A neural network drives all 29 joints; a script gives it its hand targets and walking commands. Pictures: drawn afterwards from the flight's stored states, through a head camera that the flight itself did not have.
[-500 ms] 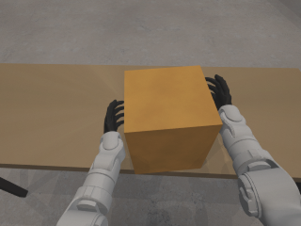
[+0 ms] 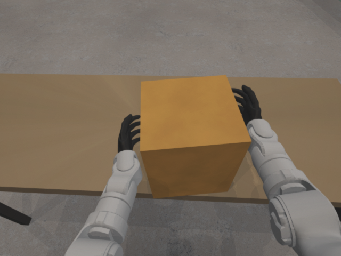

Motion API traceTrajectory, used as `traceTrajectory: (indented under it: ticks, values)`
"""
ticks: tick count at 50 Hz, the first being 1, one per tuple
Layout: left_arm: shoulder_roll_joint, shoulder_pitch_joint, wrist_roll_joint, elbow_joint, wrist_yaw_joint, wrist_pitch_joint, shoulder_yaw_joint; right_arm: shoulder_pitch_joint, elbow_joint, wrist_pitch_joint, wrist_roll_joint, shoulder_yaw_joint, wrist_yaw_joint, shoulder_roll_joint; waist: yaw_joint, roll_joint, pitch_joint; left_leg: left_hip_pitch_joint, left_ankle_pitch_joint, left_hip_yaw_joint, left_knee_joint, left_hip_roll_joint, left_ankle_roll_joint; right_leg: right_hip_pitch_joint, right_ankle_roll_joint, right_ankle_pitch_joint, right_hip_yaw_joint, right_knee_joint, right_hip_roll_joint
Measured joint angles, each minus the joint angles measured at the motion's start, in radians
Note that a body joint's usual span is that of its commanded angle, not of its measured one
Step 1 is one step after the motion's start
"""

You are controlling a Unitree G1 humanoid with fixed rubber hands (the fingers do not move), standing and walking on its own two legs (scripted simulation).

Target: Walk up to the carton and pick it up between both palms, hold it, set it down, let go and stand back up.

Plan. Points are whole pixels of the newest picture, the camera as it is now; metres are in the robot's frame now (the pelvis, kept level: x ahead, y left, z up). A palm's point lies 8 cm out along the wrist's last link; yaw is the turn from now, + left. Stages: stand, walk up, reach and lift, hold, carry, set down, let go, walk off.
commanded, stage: reach and lift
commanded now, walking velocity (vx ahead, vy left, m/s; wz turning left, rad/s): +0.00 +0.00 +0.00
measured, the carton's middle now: (187, 140) +0.41 +0.02 +0.02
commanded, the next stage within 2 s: none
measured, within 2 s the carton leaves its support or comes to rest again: leaves its support in 0.36 s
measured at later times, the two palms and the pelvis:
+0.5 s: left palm (122, 150) +0.34 +0.17 +0.05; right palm (249, 116) +0.44 -0.11 +0.10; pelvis +0.00 +0.00 +0.00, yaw +0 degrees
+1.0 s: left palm (117, 143) +0.34 +0.17 +0.09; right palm (254, 110) +0.42 -0.12 +0.14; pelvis -0.01 +0.00 +0.00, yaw +0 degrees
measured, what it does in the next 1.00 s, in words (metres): stands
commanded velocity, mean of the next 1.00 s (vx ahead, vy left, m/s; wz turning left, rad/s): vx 0.00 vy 0.00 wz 0.00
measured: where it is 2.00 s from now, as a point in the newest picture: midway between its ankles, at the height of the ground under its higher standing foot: outside the picture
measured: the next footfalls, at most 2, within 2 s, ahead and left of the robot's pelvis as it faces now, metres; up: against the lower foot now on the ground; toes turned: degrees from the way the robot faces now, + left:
none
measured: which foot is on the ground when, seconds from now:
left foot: down 0.00-1.00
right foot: down 0.00-1.00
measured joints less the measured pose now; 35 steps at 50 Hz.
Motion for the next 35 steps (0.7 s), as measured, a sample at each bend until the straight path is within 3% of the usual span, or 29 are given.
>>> traceTrajectory:
  ticks: [9, 17, 27, 35]
  values:
    - [-0.015, 0.0, 0.035, 0.008, -0.011, -0.014, 0.03, 0.0, 0.0, -0.005, -0.047, 0.0, -0.002, 0.0, 0.0, 0.0, -0.004, 0.0, 0.0, 0.0, 0.0, 0.0, 0.0, 0.0, 0.0, 0.0, 0.0, 0.0, 0.0]
    - [-0.052, 0.015, 0.119, 0.02, -0.045, -0.044, 0.115, 0.006, 0.003, -0.018, -0.178, -0.04, -0.002, 0.023, 0.0, 0.0, -0.03, 0.0, -0.001, 0.0, 0.0, 0.0, 0.0, 0.0, 0.0, 0.0, 0.0, 0.0, 0.0]
    - [-0.042, 0.041, 0.12, 0.021, -0.053, -0.055, 0.115, 0.017, 0.022, -0.042, -0.184, -0.041, -0.013, 0.045, 0.0, 0.0, -0.066, 0.0, 0.005, 0.0, 0.0, 0.0, 0.0, 0.0, 0.0, 0.006, 0.0, 0.0, 0.0]
    - [-0.041, 0.039, 0.119, 0.021, -0.058, -0.013, 0.115, 0.017, 0.023, -0.006, -0.184, -0.041, -0.023, 0.048, 0.0, 0.0, -0.075, 0.0, 0.012, 0.0, 0.0, 0.0, 0.0, 0.0, 0.0, 0.013, 0.0, 0.0, 0.0]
